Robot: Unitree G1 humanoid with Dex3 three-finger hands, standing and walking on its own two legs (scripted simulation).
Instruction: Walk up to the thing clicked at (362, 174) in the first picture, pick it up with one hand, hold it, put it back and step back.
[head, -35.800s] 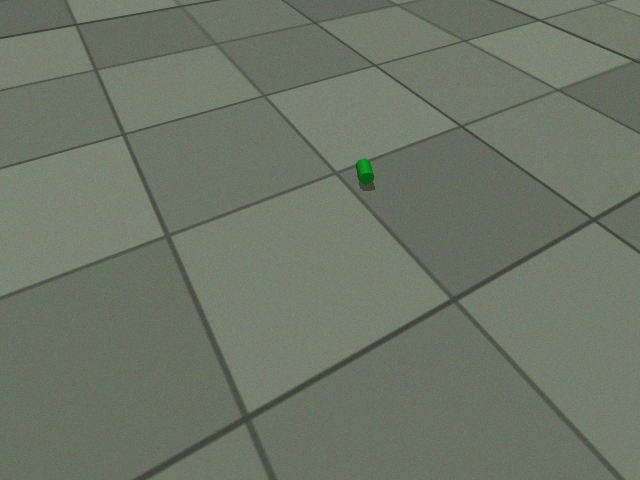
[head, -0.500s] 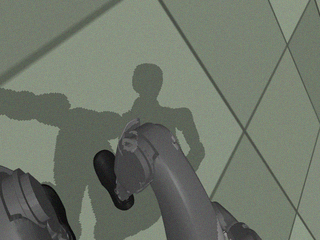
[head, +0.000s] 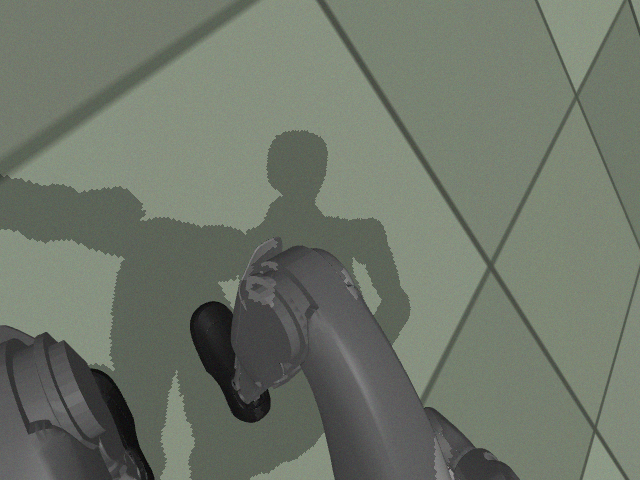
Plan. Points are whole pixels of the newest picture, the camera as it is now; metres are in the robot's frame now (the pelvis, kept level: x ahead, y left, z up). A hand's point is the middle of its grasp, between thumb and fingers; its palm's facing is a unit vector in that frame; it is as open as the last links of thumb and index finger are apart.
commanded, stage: close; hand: left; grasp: from above
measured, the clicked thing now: out of the picture +0.48 +0.36 -0.28
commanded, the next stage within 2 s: settle in 0.32 s
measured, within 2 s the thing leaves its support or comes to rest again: leaves its support in 0.70 s
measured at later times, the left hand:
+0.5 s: hand out of the picture +0.47 +0.36 -0.26, palm faces -0.44 -0.16 -0.88, open 9.6 cm
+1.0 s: hand out of the picture +0.46 +0.39 -0.19, palm faces -0.43 -0.13 -0.89, open 9.5 cm
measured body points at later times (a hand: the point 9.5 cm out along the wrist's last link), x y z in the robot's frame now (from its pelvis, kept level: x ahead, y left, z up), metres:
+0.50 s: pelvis +0.00 +0.00 +0.00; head +0.29 +0.15 +0.30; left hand +0.49 +0.37 -0.21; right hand +0.06 -0.24 -0.05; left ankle +0.06 +0.10 -0.29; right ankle +0.12 -0.08 -0.29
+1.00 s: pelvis +0.00 +0.00 +0.01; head +0.27 +0.14 +0.34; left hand +0.48 +0.39 -0.14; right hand +0.07 -0.25 -0.05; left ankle +0.06 +0.10 -0.29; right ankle +0.12 -0.08 -0.29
